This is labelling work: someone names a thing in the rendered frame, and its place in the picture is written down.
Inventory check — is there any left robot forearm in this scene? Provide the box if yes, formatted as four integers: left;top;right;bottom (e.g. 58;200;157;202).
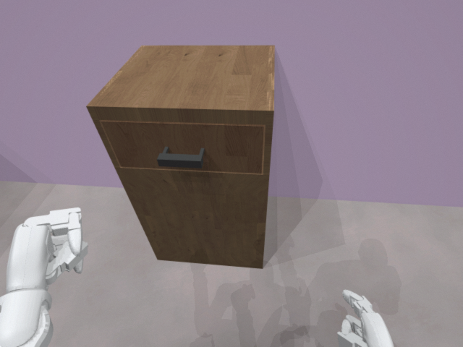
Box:
0;288;54;347

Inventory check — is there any handle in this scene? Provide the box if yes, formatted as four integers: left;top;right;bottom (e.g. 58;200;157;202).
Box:
157;147;205;168

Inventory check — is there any robot right hand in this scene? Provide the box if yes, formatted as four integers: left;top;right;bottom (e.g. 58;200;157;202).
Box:
337;290;394;347

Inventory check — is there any cabinet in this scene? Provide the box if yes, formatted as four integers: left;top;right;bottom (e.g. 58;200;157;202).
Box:
86;46;275;269

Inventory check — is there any drawer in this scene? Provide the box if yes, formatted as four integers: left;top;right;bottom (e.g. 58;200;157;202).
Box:
101;120;264;174

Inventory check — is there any robot left hand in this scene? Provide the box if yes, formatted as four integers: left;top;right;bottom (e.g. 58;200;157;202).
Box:
7;207;88;293

